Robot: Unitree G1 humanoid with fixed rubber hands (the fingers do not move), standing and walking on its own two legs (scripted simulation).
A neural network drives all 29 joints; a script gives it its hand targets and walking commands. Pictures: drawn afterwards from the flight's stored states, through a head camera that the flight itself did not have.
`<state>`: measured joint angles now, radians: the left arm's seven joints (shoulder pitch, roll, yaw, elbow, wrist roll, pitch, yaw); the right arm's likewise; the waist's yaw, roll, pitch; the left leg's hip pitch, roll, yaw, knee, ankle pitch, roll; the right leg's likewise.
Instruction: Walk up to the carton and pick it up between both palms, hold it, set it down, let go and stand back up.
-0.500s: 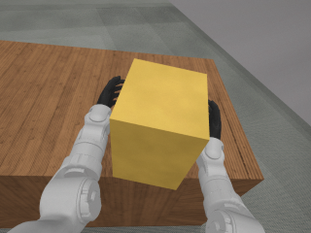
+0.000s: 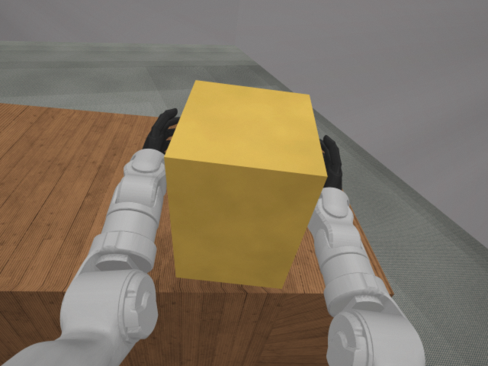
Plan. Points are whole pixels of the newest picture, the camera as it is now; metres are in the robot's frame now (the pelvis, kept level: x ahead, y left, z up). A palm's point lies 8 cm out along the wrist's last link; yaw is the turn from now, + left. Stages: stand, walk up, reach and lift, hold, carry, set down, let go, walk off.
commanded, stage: reach and lift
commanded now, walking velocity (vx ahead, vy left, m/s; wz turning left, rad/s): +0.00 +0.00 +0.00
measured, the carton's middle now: (240, 188) +0.40 +0.03 +0.14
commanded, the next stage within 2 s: hold in 1.90 s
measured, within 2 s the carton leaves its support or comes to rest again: neither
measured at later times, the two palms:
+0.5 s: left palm (159, 155) +0.40 +0.16 +0.19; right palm (331, 184) +0.38 -0.12 +0.18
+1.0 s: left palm (157, 127) +0.39 +0.16 +0.24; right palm (344, 147) +0.40 -0.12 +0.25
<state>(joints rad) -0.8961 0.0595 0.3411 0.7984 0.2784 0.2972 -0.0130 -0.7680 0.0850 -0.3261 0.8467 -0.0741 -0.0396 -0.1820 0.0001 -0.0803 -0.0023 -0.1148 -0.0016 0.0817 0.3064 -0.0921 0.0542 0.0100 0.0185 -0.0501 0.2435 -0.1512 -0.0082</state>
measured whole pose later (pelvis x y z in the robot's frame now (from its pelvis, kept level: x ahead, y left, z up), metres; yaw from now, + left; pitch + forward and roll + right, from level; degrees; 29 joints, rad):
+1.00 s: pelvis +0.00 +0.00 +0.00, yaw +1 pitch -6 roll -2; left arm -0.91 0.03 0.33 0.45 0.28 0.72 0.06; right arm -0.97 -0.06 -0.15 0.83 0.17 0.28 -0.16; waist -0.07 -0.05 -0.03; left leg -0.14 -0.01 0.06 0.37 -0.13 0.06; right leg 0.00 0.01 -0.06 0.29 -0.19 0.00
